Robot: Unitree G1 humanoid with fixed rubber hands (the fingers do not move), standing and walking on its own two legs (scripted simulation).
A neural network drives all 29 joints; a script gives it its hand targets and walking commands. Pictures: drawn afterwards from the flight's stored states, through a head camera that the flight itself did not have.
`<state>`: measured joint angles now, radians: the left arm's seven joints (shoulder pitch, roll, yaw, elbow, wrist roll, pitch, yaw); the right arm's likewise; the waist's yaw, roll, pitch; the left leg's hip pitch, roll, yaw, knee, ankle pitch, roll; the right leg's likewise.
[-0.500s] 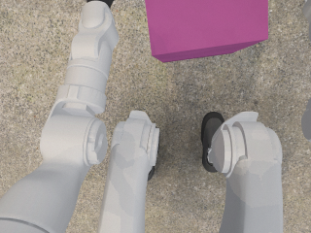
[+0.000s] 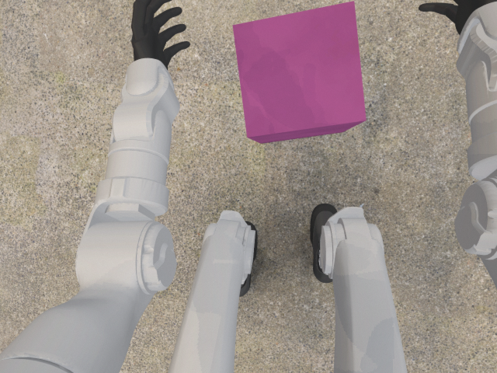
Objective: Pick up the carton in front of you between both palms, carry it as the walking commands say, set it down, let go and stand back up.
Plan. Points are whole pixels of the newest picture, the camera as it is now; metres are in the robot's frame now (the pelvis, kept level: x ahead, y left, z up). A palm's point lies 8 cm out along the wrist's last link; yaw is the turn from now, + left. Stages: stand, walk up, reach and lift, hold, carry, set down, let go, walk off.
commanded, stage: set down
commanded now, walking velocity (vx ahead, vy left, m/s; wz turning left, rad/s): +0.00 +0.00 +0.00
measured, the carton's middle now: (297, 88) +0.53 -0.05 -0.39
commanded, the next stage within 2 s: let go in 0.34 s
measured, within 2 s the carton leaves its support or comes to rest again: neither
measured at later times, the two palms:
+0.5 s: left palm (80, 28) +0.51 +0.15 +0.03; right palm out of the picture +0.52 -0.25 +0.03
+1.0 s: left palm out of the picture +0.36 +0.21 +0.15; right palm out of the picture +0.35 -0.24 +0.13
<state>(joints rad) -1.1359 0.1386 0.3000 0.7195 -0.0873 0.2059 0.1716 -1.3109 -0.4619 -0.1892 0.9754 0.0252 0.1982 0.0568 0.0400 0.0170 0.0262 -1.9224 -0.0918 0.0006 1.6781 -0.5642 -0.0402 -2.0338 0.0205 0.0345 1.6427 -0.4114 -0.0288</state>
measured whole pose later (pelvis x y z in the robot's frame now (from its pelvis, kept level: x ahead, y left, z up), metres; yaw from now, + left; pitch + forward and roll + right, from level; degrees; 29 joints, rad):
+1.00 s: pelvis +0.10 +0.01 +0.23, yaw -5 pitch +22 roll +0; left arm -0.08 0.16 0.10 0.55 0.00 0.01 -0.05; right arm -0.16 -0.21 -0.14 0.60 -0.03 0.01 0.02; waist 0.04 0.03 -0.07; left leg -0.71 -0.04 -0.05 0.68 -0.35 0.01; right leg -0.79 0.03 0.03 0.65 -0.24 -0.01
